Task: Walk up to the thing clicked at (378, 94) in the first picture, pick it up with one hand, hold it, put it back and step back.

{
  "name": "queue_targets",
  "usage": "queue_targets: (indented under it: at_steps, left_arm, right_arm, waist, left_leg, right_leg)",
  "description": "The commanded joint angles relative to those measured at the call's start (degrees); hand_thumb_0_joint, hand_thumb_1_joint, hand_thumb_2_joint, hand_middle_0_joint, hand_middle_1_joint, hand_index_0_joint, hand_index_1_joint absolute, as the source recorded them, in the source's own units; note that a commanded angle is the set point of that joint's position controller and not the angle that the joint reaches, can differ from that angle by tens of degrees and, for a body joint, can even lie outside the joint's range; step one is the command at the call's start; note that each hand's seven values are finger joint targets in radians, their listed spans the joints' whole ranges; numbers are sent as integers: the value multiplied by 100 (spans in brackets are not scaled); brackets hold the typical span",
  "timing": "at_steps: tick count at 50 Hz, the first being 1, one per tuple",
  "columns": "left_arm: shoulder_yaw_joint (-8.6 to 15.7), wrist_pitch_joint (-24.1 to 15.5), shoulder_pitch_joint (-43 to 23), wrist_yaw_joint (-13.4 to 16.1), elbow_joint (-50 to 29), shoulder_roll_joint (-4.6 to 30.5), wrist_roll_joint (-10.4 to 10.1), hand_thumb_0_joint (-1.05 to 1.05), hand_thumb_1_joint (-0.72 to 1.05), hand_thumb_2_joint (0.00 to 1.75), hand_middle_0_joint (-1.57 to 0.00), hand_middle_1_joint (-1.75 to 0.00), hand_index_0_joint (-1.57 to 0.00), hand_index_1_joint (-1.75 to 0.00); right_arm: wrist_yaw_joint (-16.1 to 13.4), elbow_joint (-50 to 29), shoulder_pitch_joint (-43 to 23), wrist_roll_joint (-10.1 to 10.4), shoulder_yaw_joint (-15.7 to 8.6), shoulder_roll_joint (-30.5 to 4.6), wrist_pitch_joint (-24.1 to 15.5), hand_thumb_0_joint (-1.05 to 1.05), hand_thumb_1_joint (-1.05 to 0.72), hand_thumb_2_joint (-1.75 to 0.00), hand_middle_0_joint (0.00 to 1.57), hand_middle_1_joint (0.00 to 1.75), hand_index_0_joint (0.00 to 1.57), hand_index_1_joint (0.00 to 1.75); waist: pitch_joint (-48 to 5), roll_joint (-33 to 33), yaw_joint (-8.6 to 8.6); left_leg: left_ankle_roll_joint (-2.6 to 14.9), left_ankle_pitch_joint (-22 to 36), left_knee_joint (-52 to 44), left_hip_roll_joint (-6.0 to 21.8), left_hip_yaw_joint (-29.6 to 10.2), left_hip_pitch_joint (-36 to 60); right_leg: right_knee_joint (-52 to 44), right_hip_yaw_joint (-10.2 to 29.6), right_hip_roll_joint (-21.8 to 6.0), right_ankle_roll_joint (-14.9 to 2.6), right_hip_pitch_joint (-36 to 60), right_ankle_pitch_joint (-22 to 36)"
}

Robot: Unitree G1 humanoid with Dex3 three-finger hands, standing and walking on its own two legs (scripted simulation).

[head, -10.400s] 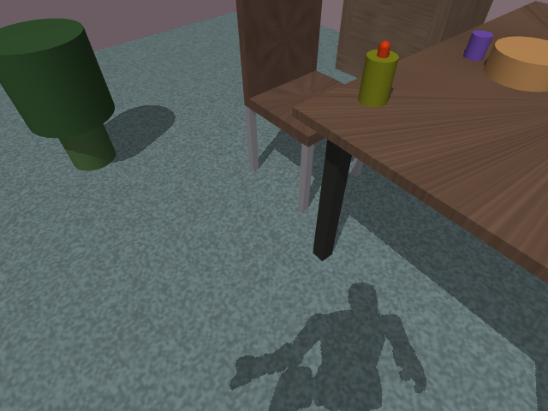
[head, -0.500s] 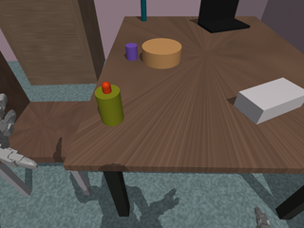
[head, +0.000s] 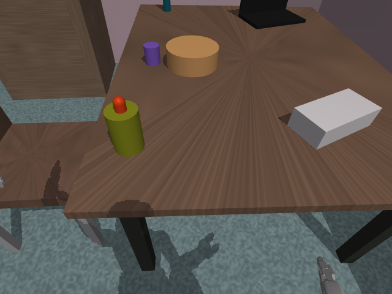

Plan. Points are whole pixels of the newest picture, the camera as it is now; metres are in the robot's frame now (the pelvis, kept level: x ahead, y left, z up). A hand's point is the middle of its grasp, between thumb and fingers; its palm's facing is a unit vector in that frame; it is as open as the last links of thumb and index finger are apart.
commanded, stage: go down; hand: left
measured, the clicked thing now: (124, 123) +0.55 +0.19 +0.05
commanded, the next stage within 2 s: approach in 1.64 s
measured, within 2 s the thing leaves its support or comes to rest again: neither
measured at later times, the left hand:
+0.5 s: hand out of the picture +0.38 +0.37 +0.16, palm faces +0.15 -0.99 +0.01, open 17.6 cm
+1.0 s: hand out of the picture +0.40 +0.38 +0.16, palm faces +0.16 -0.99 +0.01, open 17.6 cm
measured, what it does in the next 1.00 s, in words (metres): stands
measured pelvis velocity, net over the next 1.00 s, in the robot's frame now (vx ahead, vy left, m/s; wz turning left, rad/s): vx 0.02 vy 0.01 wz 0.00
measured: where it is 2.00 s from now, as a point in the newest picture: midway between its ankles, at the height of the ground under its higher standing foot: outside the picture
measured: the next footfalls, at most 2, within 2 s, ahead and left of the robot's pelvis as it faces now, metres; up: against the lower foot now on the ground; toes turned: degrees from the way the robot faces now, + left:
none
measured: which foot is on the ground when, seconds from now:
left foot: down 0.00-1.00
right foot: down 0.00-1.00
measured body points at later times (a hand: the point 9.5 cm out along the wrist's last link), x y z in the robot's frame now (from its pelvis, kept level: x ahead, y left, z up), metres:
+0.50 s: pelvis +0.02 +0.01 +0.00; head +0.04 +0.02 +0.45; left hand +0.37 +0.42 +0.17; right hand +0.18 -0.25 -0.08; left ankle +0.02 +0.11 -0.74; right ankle -0.01 -0.13 -0.74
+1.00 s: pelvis +0.02 +0.01 -0.01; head +0.06 +0.03 +0.44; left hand +0.39 +0.43 +0.16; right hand +0.17 -0.26 -0.08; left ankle +0.02 +0.11 -0.74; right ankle -0.01 -0.13 -0.74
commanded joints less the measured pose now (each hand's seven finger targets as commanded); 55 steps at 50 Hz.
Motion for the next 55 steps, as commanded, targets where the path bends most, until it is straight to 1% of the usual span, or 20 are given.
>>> queue_targets:
  at_steps: [1,4,6,7,10,12,14,16,18,19,20,22,28,29,38,39,41,45,52,55]
  left_arm:
    - [363,-411,-2044,90,-1206,2143,-162,0,-58,7,-3,-3,-3,-3]
    - [494,-470,-2089,122,-1381,2388,-99,0,-56,7,-3,-2,-3,-3]
    - [292,-453,-2038,83,-1352,2081,-108,0,-55,7,-3,-3,-3,-3]
    - [314,-474,-2125,84,-1433,2159,-102,0,-57,7,-4,-3,-4,-3]
    - [479,-477,-2054,104,-1353,2320,-151,0,-57,7,-4,-3,-4,-3]
    - [364,-447,-1998,87,-1276,2183,-157,0,-57,7,-4,-3,-4,-3]
    - [298,-435,-2120,78,-1326,2150,-142,0,-58,7,-4,-3,-5,-4]
    - [497,-429,-1937,91,-1314,2317,-146,0,-57,7,-4,-3,-4,-3]
    - [324,-413,-1951,25,-1235,2102,-152,0,-56,7,-4,-3,-4,-3]
    - [381,-427,-2005,10,-1233,2167,-155,0,-57,7,-4,-3,-4,-4]
    - [270,-422,-1960,-1,-1189,2031,-142,0,-57,7,-4,-3,-4,-3]
    - [402,-443,-2062,-7,-1250,2271,-149,0,-57,6,-4,-3,-4,-3]
    - [468,-435,-2206,-33,-1049,2399,-118,0,-56,8,-4,-4,-4,-4]
    - [470,-454,-2315,-31,-1046,2513,-65,0,-56,8,-3,-4,-4,-4]
    - [397,-546,-2649,-5,-720,2639,12,0,-58,6,-4,-4,-5,-4]
    - [450,-558,-2696,-3,-682,2734,11,0,-57,7,-4,-4,-4,-4]
    - [377,-552,-2699,-12,-568,2630,-6,0,-57,6,-4,-4,-5,-4]
    - [395,-589,-2742,-26,-457,2836,57,0,-57,7,-4,-4,-5,-4]
    - [446,-636,-2932,-4,-403,2943,70,0,-57,7,-5,-5,-5,-5]
    - [410,-631,-3004,29,-417,2982,118,0,-56,7,-5,-4,-5,-5]
  right_arm:
    - [-88,-758,-564,-3,-292,-811,-329,0,55,-5,5,5,5,5]
    - [-82,-1001,-628,0,-343,-880,-369,0,55,-5,5,5,5,5]
    - [-67,-591,-451,7,-234,-682,-333,0,55,-5,5,5,5,5]
    - [-77,-668,-611,3,-369,-835,-358,0,54,-5,5,5,5,5]
    - [-79,-556,-647,11,-342,-823,-369,0,54,-5,5,5,5,5]
    - [-84,-409,-580,10,-499,-956,-346,0,54,-5,5,5,5,5]
    - [-70,-337,-632,9,-475,-908,-339,0,54,-5,5,5,5,5]
    - [-67,-424,-583,-3,-495,-948,-341,0,55,-5,5,5,5,5]
    - [-18,-324,-537,-6,-304,-718,-315,0,54,-5,5,5,5,5]
    - [-39,-516,-581,2,-441,-870,-329,0,54,-5,5,5,5,5]
    - [-26,-391,-570,-2,-353,-763,-330,0,54,-5,5,5,5,5]
    - [-25,-504,-627,1,-349,-805,-325,0,54,-5,5,5,5,5]
    - [-25,-521,-457,-26,-378,-845,-315,0,54,-5,5,5,5,5]
    - [-33,-739,-565,-28,-461,-982,-337,0,54,-5,5,5,5,5]
    - [-28,-875,-663,-25,-357,-888,-353,0,55,-5,5,5,5,5]
    - [-44,-990,-611,-28,-451,-1033,-368,0,55,-5,5,5,5,5]
    - [-23,-785,-482,-25,-311,-823,-342,0,55,-5,5,5,5,5]
    - [-25,-735,-404,-24,-429,-955,-354,0,55,-5,5,5,5,5]
    - [-9,-798,-597,-17,-332,-866,-353,0,55,-5,5,5,5,5]
    - [-16,-1095,-712,-19,-462,-1035,-363,0,55,-5,5,5,5,5]
  waist:
    - [-1449,958,181]
    - [-1873,1063,147]
    - [-1672,1174,122]
    - [-1729,1190,85]
    - [-1778,1027,142]
    - [-1684,989,30]
    - [-1727,1085,33]
    - [-1855,962,96]
    - [-1758,935,84]
    - [-1880,856,-9]
    - [-1710,864,32]
    - [-1743,884,69]
    - [-1832,1037,-9]
    - [-1829,950,-52]
    - [-1773,1025,-69]
    - [-1877,972,-100]
    - [-1757,959,-82]
    - [-1897,1065,-97]
    - [-2007,1165,-54]
    - [-2173,1090,-130]
  left_leg:
    - [8,1084,-214,-75,-135,1234]
    - [4,1524,-92,-57,-137,1435]
    - [-23,1621,-94,-5,-177,1480]
    - [-38,1698,-81,17,-191,1519]
    - [1,1890,9,-3,-183,1390]
    - [-8,1943,6,23,-192,1460]
    - [-23,2051,46,45,-223,1550]
    - [-20,2395,112,41,-209,1511]
    - [10,2427,160,29,-196,1489]
    - [15,2513,176,31,-192,1564]
    - [1,2416,144,42,-208,1515]
    - [9,2291,141,22,-202,1424]
    - [11,2239,199,-8,-183,1442]
    - [13,2173,197,11,-197,1380]
    - [45,1318,206,-45,-177,1108]
    - [31,1381,221,-12,-215,1142]
    - [56,1281,255,-43,-193,1011]
    - [56,1462,375,-36,-197,969]
    - [36,1639,496,-7,-225,896]
    - [42,1633,557,6,-230,978]
  right_leg:
    - [-289,-114,149,-215,-226,862]
    - [-258,-105,148,-201,-133,1181]
    - [-231,-134,183,-227,-330,1144]
    - [-225,-132,190,-232,-382,1160]
    - [-208,-130,176,-210,-230,1363]
    - [-210,-135,199,-213,-388,1365]
    - [-182,-148,205,-228,-503,1351]
    - [-135,-162,201,-212,-258,1646]
    - [-140,-137,197,-194,-342,1686]
    - [-141,-135,193,-182,-335,1761]
    - [-121,-163,208,-197,-417,1630]
    - [-130,-167,197,-188,-364,1592]
    - [-82,-137,169,-189,-445,1578]
    - [-78,-136,175,-188,-470,1540]
    - [-26,-117,165,-204,-657,1023]
    - [-1,-141,186,-207,-656,1032]
    - [4,-115,169,-195,-695,1009]
    - [117,-104,164,-200,-775,1117]
    - [223,-104,179,-210,-801,1160]
    - [242,-95,185,-198,-859,1169]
